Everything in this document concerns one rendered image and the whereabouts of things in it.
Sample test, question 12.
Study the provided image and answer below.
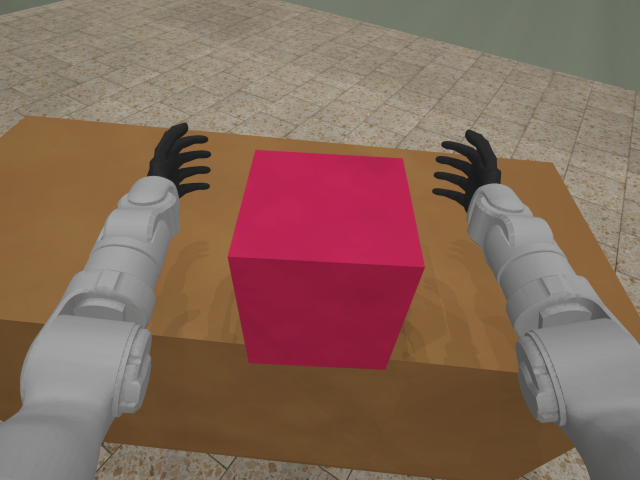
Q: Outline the carton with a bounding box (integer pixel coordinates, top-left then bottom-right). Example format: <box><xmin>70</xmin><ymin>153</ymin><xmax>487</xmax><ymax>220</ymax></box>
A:
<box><xmin>228</xmin><ymin>150</ymin><xmax>425</xmax><ymax>370</ymax></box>

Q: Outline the pedestal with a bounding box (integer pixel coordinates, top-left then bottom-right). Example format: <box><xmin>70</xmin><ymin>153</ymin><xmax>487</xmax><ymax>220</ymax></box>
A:
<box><xmin>0</xmin><ymin>115</ymin><xmax>640</xmax><ymax>480</ymax></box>

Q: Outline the left robot upper arm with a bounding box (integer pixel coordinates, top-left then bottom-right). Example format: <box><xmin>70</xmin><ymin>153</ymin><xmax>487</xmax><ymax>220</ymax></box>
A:
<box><xmin>0</xmin><ymin>314</ymin><xmax>152</xmax><ymax>480</ymax></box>

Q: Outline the right robot hand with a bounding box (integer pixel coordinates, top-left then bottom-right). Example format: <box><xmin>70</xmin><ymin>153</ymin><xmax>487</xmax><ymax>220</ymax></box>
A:
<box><xmin>432</xmin><ymin>129</ymin><xmax>501</xmax><ymax>213</ymax></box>

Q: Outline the right robot upper arm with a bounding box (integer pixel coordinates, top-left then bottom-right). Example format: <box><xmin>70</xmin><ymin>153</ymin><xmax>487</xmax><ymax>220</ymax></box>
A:
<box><xmin>516</xmin><ymin>318</ymin><xmax>640</xmax><ymax>480</ymax></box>

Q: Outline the left robot hand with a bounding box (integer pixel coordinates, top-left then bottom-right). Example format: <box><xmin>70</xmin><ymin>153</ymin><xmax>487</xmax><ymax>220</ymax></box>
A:
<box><xmin>147</xmin><ymin>123</ymin><xmax>211</xmax><ymax>199</ymax></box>

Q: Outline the robot left forearm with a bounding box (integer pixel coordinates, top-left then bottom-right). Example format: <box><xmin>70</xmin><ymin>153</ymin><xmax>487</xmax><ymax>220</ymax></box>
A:
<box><xmin>20</xmin><ymin>176</ymin><xmax>180</xmax><ymax>404</ymax></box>

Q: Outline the robot right forearm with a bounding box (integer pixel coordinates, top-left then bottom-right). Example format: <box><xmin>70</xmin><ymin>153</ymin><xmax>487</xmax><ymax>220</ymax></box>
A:
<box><xmin>467</xmin><ymin>183</ymin><xmax>640</xmax><ymax>354</ymax></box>

